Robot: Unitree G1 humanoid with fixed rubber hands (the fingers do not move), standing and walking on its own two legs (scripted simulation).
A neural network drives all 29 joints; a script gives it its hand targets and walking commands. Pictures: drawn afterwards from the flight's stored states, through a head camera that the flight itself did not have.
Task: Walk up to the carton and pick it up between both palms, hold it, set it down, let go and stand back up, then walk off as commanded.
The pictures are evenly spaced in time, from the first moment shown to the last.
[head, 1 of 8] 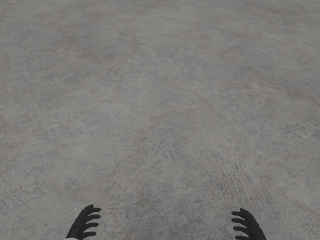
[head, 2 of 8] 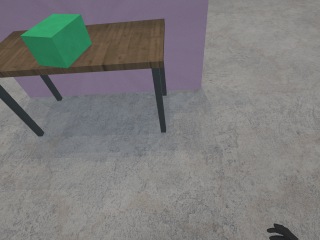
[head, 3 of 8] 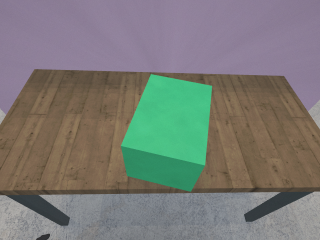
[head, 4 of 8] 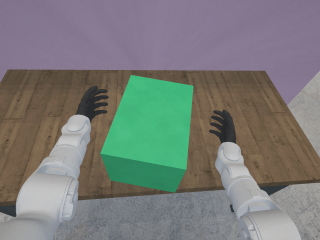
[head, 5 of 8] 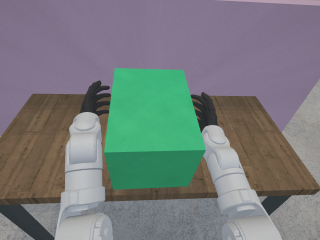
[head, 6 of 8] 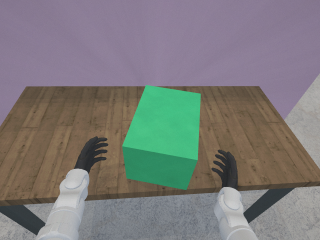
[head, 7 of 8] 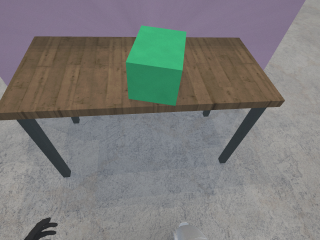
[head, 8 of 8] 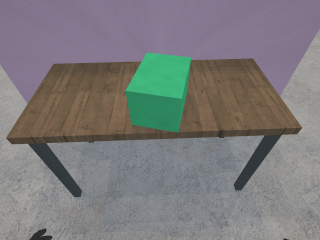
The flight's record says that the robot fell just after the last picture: no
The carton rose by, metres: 0.15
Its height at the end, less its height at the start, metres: +0.00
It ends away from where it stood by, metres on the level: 0.03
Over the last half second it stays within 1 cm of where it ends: yes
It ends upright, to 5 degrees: yes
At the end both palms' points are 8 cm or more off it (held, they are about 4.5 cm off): yes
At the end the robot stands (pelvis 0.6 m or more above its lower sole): yes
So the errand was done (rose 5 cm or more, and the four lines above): yes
